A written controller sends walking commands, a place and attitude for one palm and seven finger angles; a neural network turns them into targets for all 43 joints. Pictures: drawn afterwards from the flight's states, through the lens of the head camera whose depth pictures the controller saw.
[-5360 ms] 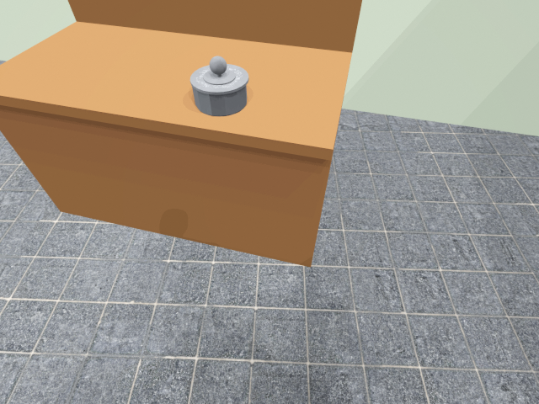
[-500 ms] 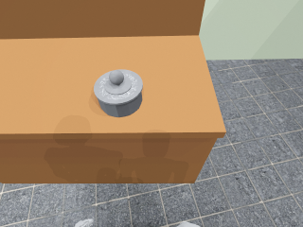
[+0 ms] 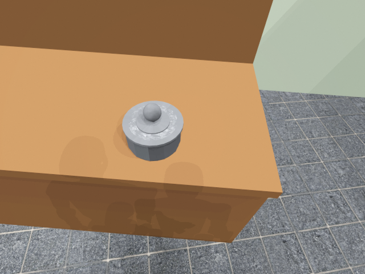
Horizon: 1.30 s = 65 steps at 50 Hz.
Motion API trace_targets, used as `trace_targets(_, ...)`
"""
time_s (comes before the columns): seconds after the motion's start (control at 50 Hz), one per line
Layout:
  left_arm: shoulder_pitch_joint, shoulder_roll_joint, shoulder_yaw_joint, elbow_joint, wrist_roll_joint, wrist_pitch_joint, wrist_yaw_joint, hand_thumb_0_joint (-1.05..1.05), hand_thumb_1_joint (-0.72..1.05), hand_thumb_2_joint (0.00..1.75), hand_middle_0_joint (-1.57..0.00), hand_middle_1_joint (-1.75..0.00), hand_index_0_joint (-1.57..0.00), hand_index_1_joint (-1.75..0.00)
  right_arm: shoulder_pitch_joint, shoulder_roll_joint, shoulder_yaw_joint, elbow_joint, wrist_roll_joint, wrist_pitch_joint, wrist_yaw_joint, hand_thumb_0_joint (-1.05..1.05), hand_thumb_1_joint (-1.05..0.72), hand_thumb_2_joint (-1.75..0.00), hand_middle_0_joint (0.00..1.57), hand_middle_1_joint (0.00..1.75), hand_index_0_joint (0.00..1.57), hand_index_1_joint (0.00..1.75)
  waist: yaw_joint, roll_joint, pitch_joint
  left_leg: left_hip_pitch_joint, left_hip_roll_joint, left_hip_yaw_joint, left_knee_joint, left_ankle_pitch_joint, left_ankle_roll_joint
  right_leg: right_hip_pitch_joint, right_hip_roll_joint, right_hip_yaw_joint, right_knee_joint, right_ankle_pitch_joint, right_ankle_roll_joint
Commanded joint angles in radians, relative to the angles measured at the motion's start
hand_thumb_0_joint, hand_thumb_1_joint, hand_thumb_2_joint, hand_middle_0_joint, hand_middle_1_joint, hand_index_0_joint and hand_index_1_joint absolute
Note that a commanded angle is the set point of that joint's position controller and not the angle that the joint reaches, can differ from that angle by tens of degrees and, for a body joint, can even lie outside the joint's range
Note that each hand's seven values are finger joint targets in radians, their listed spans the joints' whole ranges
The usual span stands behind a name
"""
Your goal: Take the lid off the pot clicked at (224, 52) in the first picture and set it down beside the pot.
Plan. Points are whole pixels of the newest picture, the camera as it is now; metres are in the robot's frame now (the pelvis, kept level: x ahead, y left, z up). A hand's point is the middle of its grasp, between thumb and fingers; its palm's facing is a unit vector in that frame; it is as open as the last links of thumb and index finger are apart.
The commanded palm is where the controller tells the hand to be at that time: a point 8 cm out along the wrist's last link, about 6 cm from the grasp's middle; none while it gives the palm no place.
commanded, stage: come to a stop and stand still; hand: left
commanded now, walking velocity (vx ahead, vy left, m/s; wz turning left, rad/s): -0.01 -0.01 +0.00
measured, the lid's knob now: (152, 112) +0.50 +0.14 +0.03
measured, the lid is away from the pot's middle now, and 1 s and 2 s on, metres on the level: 0.00 0.00 0.00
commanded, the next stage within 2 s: look again from close up in 1.04 s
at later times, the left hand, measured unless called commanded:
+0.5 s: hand out of the picture +0.05 +0.16 -0.18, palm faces +0.00 -0.98 -0.22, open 7.3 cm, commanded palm none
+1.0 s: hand out of the picture +0.03 +0.15 -0.18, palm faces +0.02 -0.98 -0.18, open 7.3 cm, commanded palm none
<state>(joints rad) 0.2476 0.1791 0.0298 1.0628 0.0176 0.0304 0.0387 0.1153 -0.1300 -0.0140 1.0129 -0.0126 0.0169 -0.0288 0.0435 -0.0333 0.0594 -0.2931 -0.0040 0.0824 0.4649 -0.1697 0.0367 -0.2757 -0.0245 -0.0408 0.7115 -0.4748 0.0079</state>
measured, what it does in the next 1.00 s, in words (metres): steps on the spot: right foot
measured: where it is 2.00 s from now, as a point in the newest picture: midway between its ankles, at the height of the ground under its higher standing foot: outside the picture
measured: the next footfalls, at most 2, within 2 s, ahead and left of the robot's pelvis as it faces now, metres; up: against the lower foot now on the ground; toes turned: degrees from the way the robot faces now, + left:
right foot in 0.10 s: +0.00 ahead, -0.12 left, +0.00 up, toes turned -1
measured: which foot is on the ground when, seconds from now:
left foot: down 0.00-1.00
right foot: up 0.00-0.08, down 0.10-1.00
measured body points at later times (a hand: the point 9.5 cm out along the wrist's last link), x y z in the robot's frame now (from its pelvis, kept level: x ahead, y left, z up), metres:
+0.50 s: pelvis +0.00 -0.02 -0.01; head +0.02 -0.02 +0.44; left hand +0.05 +0.21 -0.16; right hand -0.01 -0.25 -0.16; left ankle +0.05 +0.10 -0.74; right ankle -0.04 -0.12 -0.74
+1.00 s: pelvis +0.03 -0.02 +0.00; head +0.05 -0.01 +0.45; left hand +0.03 +0.20 -0.16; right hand +0.07 -0.25 -0.15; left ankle +0.05 +0.10 -0.74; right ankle -0.04 -0.12 -0.74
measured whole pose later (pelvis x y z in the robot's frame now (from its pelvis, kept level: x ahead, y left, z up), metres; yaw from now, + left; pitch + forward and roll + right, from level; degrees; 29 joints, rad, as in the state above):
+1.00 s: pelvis +0.03 -0.02 +0.00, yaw +0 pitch +0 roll +0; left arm 0.33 0.17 -0.01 1.04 0.02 -0.01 0.04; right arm 0.23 -0.16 0.00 1.07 0.00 -0.02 -0.03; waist 0.01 -0.04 0.02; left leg -0.26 0.02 0.04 0.50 -0.24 -0.01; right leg -0.10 0.01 -0.04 0.45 -0.35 -0.02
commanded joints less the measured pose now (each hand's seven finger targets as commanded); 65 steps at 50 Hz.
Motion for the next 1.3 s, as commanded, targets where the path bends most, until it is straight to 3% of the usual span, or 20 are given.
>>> trace_targets(0.0,0.122,0.052,0.009,-0.01,-0.001,-0.013,0.006,0.0,0.9,0.9,-0.2,-0.3,-0.2,-0.3,0.059,-0.188,-0.048,-0.03,-0.002,-0.002,-0.008,0.0,-0.9,-0.9,0.2,0.3,0.2,0.3,-0.024,0.153,-0.146,0.147,0.252,-0.215,-0.126,0.36,0.12,0.017,-0.017,0.019,-0.071,0.05,0.009)
trace_targets(0.04,0.154,0.063,0.005,0.003,0.002,-0.026,0.008,0.0,0.9,0.9,-0.2,-0.3,-0.2,-0.3,0.052,-0.169,-0.044,-0.026,0.006,-0.004,-0.002,0.0,-0.9,-0.9,0.2,0.3,0.2,0.3,-0.011,0.074,-0.138,0.103,0.191,-0.193,-0.073,0.186,0.056,0.092,-0.034,0.057,-0.307,0.226,0.0)
trace_targets(0.06,0.185,0.081,-0.011,-0.038,0.023,-0.035,0.035,0.0,0.9,0.9,-0.2,-0.3,-0.2,-0.3,0.025,-0.201,-0.053,-0.1,0.025,-0.021,0.001,0.0,-0.9,-0.9,0.2,0.3,0.2,0.3,-0.008,-0.019,-0.049,0.099,0.161,-0.104,0.122,0.211,-0.001,-0.003,-0.091,0.12,-0.403,0.403,0.003)
trace_targets(0.08,0.089,0.132,-0.01,-0.097,0.016,-0.043,0.03,0.0,0.9,0.9,-0.2,-0.3,-0.2,-0.3,0.085,-0.126,-0.046,-0.12,0.014,-0.011,0.024,0.0,-0.9,-0.9,0.2,0.3,0.2,0.3,-0.069,-0.091,-0.053,0.012,0.048,-0.065,0.147,-0.114,-0.029,-0.048,-0.158,0.221,-0.409,0.181,-0.052)
trace_targets(0.1,0.042,0.151,-0.006,-0.126,0.008,-0.056,0.024,0.0,0.9,0.9,-0.2,-0.3,-0.2,-0.3,0.102,-0.123,-0.04,-0.111,0.002,-0.002,0.034,0.0,-0.9,-0.9,0.2,0.3,0.2,0.3,-0.083,-0.121,-0.062,0.003,0.034,-0.043,0.189,-0.148,-0.034,-0.071,-0.171,0.236,-0.401,0.108,-0.101)
trace_targets(0.12,0.03,0.164,0.002,-0.138,0.007,-0.062,0.02,0.0,0.9,0.9,-0.2,-0.3,-0.2,-0.3,0.113,-0.118,-0.04,-0.118,-0.004,0.008,0.036,0.0,-0.9,-0.9,0.2,0.3,0.2,0.3,-0.078,-0.103,-0.082,0.032,0.031,-0.05,0.208,-0.155,-0.038,-0.092,-0.189,0.247,-0.404,0.072,-0.13)
trace_targets(0.14,0.027,0.156,0.003,-0.153,0.006,-0.065,0.021,0.0,0.9,0.9,-0.2,-0.3,-0.2,-0.3,0.123,-0.118,-0.041,-0.126,-0.003,0.007,0.036,0.0,-0.9,-0.9,0.2,0.3,0.2,0.3,-0.091,-0.077,-0.04,0.017,0.029,-0.055,0.228,-0.143,-0.035,-0.132,-0.186,0.241,-0.401,0.067,-0.136)
trace_targets(0.18,0.03,0.149,0.004,-0.162,0.005,-0.066,0.018,0.0,0.9,0.9,-0.2,-0.3,-0.2,-0.3,0.163,-0.109,-0.036,-0.118,-0.002,-0.006,0.035,0.0,-0.9,-0.9,0.2,0.3,0.2,0.3,-0.1,-0.05,-0.025,0.041,0.039,-0.06,0.153,-0.094,-0.026,-0.141,-0.15,0.185,-0.339,0.133,-0.121)
trace_targets(0.2,0.045,0.134,0.001,-0.162,0.004,-0.064,0.016,0.0,0.9,0.9,-0.2,-0.3,-0.2,-0.3,0.17,-0.116,-0.034,-0.114,-0.001,-0.013,0.033,0.0,-0.9,-0.9,0.2,0.3,0.2,0.3,-0.091,-0.034,-0.018,0.055,0.05,-0.075,0.103,-0.068,-0.019,-0.138,-0.119,0.16,-0.304,0.143,-0.104)
trace_targets(0.22,0.045,0.133,0.0,-0.155,0.004,-0.057,0.012,0.0,0.9,0.9,-0.2,-0.3,-0.2,-0.3,0.173,-0.119,-0.029,-0.111,-0.003,-0.017,0.031,0.0,-0.9,-0.9,0.2,0.3,0.2,0.3,-0.079,0.002,-0.009,0.057,0.068,-0.098,0.066,-0.091,-0.015,-0.15,-0.098,0.126,-0.288,0.074,-0.09)
trace_targets(0.24,0.058,0.121,-0.001,-0.161,0.005,-0.048,0.011,0.0,0.9,0.9,-0.2,-0.3,-0.2,-0.3,0.17,-0.133,-0.03,-0.113,-0.005,-0.014,0.03,0.0,-0.9,-0.9,0.2,0.3,0.2,0.3,-0.07,0.014,0.051,-0.011,0.081,-0.129,0.041,-0.159,-0.006,-0.163,-0.072,0.117,-0.293,-0.029,-0.082)
trace_targets(0.28,0.097,0.115,-0.005,-0.149,0.004,-0.046,0.009,0.0,0.9,0.9,-0.2,-0.3,-0.2,-0.3,0.163,-0.138,-0.025,-0.107,-0.006,-0.018,0.028,0.0,-0.9,-0.9,0.2,0.3,0.2,0.3,-0.05,0.026,0.077,-0.086,0.08,-0.154,0.007,-0.195,0.005,-0.123,-0.053,0.124,-0.293,-0.053,-0.074)
trace_targets(0.3,0.105,0.118,-0.007,-0.145,0.002,-0.048,0.008,0.0,0.9,0.9,-0.2,-0.3,-0.2,-0.3,0.168,-0.134,-0.02,-0.103,-0.005,-0.02,0.028,0.0,-0.9,-0.9,0.2,0.3,0.2,0.3,-0.046,-0.008,0.067,-0.094,0.074,-0.147,0.013,-0.183,0.003,-0.098,-0.059,0.132,-0.308,-0.044,-0.077)
trace_targets(0.36,0.103,0.12,-0.009,-0.142,0.0,-0.051,0.006,0.0,0.9,0.9,-0.2,-0.3,-0.2,-0.3,0.2,-0.128,-0.013,-0.078,-0.005,-0.031,0.024,0.0,-0.9,-0.9,0.2,0.3,0.2,0.3,-0.046,0.008,0.015,-0.043,0.074,-0.132,0.024,-0.118,-0.003,-0.071,-0.072,0.132,-0.304,0.022,-0.081)
trace_targets(0.56,0.117,0.1,-0.014,-0.11,-0.006,-0.057,0.007,0.0,0.9,0.9,-0.2,-0.3,-0.2,-0.3,0.229,-0.116,0.002,-0.012,0.004,-0.053,0.007,0.0,-0.9,-0.9,0.2,0.3,0.2,0.3,-0.033,0.072,-0.052,0.026,0.106,-0.139,0.014,0.134,0.004,0.065,-0.064,0.096,-0.275,0.341,-0.06)
trace_targets(0.62,0.118,0.102,-0.015,-0.098,-0.007,-0.057,0.006,0.0,0.9,0.9,-0.2,-0.3,-0.2,-0.3,0.234,-0.111,0.004,-0.001,0.005,-0.053,0.004,0.0,-0.9,-0.9,0.2,0.3,0.2,0.3,-0.035,0.067,-0.063,0.056,0.111,-0.142,0.001,0.156,0.005,0.077,-0.063,0.087,-0.281,0.365,-0.056)
trace_targets(0.68,0.124,0.089,-0.019,-0.088,-0.004,-0.058,0.008,0.0,0.9,0.9,-0.2,-0.3,-0.2,-0.3,0.223,-0.111,0.003,0.01,0.007,-0.051,0.002,0.0,-0.9,-0.9,0.2,0.3,0.2,0.3,-0.039,0.024,-0.045,0.071,0.109,-0.139,0.004,0.152,0.005,0.067,-0.07,0.094,-0.303,0.379,-0.053)
trace_targets(0.9,0.148,0.088,-0.025,-0.056,-0.002,-0.064,0.007,0.0,0.9,0.9,-0.2,-0.3,-0.2,-0.3,0.19,-0.124,0.005,0.026,0.011,-0.052,-0.001,0.0,-0.9,-0.9,0.2,0.3,0.2,0.3,-0.044,0.04,-0.054,0.142,0.115,-0.129,-0.012,0.221,0.004,0.084,-0.082,0.091,-0.331,0.46,-0.045)
trace_targets(1.06,0.158,0.085,-0.027,-0.048,-0.002,-0.063,0.006,0.0,0.9,0.9,-0.2,-0.3,-0.2,-0.3,0.167,-0.126,0.006,0.031,0.012,-0.05,-0.001,0.0,-0.9,-0.9,0.2,0.3,0.2,0.3,-0.04,0.024,-0.016,0.137,0.113,-0.137,-0.038,0.185,0.005,0.076,-0.085,0.089,-0.354,0.434,-0.043)
trace_targets(1.28,0.167,0.084,-0.029,-0.039,-0.004,-0.066,0.006,0.0,0.9,0.9,-0.2,-0.3,-0.2,-0.3,0.172,-0.125,0.008,0.049,0.012,-0.052,0.0,0.0,-0.9,-0.9,0.2,0.3,0.2,0.3,-0.036,0.024,-0.031,0.15,0.112,-0.137,-0.049,0.203,0.006,0.101,-0.093,0.083,-0.363,0.456,-0.042)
